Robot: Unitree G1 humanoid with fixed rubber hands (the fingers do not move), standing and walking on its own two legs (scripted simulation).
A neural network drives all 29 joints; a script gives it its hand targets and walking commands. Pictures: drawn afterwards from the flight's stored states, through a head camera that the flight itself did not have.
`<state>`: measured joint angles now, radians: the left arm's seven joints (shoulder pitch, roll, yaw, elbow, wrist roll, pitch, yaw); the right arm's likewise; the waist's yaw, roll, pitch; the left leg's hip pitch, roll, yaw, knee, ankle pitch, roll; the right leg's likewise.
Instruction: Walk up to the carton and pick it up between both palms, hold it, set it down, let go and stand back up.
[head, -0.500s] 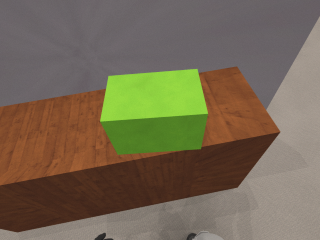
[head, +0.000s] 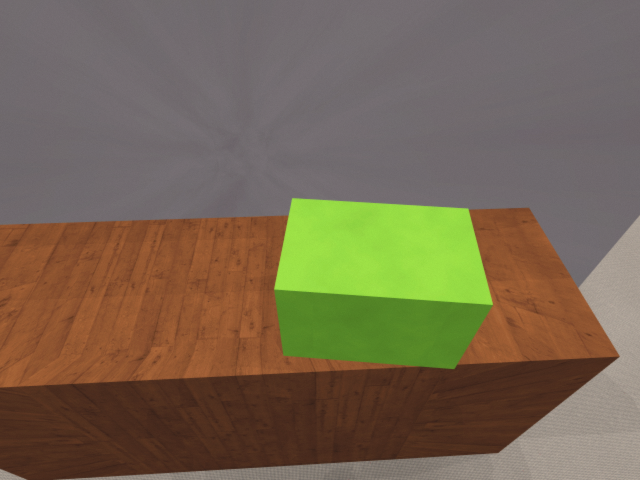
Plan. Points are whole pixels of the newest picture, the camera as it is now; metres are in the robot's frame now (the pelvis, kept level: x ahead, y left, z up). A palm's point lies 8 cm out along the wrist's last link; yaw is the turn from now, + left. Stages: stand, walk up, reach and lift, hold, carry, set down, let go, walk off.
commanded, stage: walk up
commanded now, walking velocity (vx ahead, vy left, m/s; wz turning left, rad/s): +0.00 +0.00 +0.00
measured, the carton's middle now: (373, 283) +0.45 -0.04 -0.06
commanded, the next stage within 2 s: none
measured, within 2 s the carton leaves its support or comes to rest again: neither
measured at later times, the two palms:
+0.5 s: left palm out of the picture +0.00 +0.22 -0.14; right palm out of the picture +0.00 -0.19 -0.15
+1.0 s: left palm out of the picture +0.00 +0.19 -0.15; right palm out of the picture +0.01 -0.19 -0.14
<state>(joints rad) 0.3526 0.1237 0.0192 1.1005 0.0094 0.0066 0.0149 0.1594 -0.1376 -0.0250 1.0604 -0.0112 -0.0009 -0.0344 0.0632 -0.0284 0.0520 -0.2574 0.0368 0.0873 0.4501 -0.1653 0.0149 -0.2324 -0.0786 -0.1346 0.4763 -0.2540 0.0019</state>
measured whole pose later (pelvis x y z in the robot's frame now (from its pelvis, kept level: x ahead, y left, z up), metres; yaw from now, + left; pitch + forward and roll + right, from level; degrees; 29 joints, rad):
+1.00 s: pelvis +0.04 +0.00 +0.01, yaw -1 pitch -1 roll +0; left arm 0.33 0.08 0.00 1.19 0.01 -0.01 0.04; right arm 0.31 -0.10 -0.01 1.16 -0.01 -0.02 -0.03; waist 0.00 -0.01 0.01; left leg -0.18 0.02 0.11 0.38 -0.19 0.01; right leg -0.16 -0.08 -0.10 0.39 -0.21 0.04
